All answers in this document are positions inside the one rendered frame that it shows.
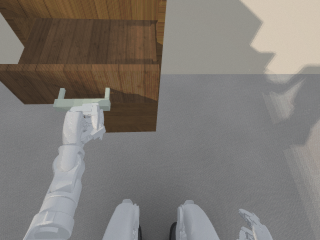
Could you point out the right robot hand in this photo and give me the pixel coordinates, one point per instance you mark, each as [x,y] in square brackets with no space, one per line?
[259,231]

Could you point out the cabinet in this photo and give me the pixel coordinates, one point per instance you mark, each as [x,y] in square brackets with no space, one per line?
[122,117]

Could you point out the right robot shin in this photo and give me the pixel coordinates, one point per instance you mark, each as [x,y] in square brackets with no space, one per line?
[182,235]

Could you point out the left robot hand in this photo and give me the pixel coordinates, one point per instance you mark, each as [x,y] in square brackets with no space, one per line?
[75,124]

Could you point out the handle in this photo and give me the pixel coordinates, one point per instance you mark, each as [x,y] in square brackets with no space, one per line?
[64,105]

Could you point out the robot left forearm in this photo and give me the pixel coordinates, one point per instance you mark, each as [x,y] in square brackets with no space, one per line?
[55,218]

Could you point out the drawer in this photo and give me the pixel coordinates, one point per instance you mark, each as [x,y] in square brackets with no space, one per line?
[86,56]

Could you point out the robot left thigh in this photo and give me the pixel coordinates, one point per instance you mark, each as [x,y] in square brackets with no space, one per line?
[124,220]

